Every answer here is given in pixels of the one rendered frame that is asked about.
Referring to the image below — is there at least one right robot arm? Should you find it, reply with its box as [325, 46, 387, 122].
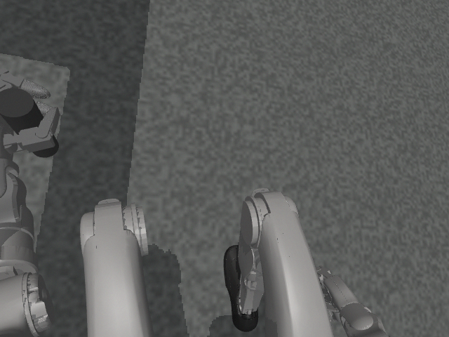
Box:
[340, 303, 390, 337]

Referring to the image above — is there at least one can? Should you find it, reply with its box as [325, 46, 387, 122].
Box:
[0, 88, 59, 158]

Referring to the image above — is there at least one left robot hand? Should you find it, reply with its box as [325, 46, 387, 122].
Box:
[0, 68, 60, 161]

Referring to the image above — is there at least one right robot foot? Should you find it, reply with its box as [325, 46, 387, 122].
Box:
[224, 245, 258, 332]

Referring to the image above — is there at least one right robot hand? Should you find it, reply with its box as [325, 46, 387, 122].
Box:
[315, 265, 359, 322]

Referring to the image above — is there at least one left robot arm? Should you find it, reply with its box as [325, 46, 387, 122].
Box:
[0, 157, 55, 337]

